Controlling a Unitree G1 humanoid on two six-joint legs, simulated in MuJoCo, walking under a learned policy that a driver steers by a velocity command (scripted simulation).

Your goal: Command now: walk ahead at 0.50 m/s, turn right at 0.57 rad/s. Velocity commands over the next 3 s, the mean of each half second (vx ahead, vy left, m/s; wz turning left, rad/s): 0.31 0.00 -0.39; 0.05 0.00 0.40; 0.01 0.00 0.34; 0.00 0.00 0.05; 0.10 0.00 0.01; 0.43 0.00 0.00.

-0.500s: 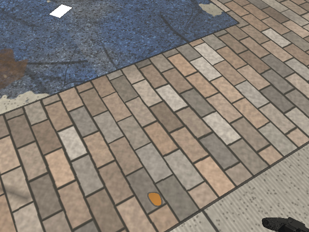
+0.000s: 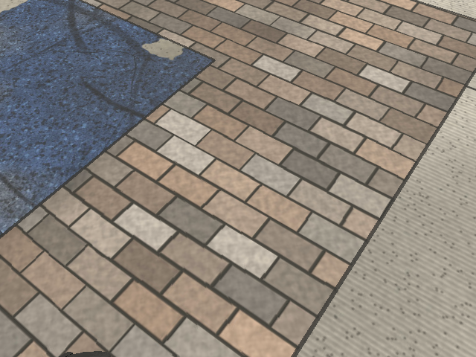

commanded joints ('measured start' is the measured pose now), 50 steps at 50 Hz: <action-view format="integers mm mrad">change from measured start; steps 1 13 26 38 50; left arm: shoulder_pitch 359 189 298 152 74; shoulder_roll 348 195 169 101 138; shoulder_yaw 119 58 19 19 20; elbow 40 -41 -3 -21 -71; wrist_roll -13 7 34 19 38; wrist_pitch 2 -22 -5 22 6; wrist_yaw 34 74 78 95 107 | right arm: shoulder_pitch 1 -246 -130 -199 -121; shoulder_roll -37 -57 -109 -168 -112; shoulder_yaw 10 10 16 -30 -30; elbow -130 -216 -194 -268 -278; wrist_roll -46 -40 -23 -10 1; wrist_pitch -23 -43 -35 64 97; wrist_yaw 1 7 49 -4 -3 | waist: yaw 125 44 50 43 39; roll -245 -42 197 185 -107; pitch -232 -86 -306 -171 -56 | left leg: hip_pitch -670 -602 -18 -357 -754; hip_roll -32 -59 251 48 -122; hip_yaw -75 -329 -861 -750 -380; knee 793 328 -63 -189 726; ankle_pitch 58 382 884 178 102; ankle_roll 30 -3 421 255 -34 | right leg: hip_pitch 808 250 19 181 377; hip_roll -196 -51 85 86 -204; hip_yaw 528 248 196 143 209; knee -126 -292 530 58 -285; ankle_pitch -103 578 -538 -221 253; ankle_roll -233 -111 161 161 -70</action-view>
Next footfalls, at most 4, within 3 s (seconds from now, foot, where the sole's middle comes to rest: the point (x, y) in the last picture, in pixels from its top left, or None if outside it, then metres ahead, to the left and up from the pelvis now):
0.44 left None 0.42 0.06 -0.75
0.84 right None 0.33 -0.16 -0.75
1.26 left None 0.29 0.10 -0.75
1.60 right None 0.35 -0.13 -0.75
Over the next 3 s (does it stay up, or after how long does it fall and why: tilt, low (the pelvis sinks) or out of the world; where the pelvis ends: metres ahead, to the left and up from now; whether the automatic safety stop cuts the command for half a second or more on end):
stays up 0.54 0.05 -0.01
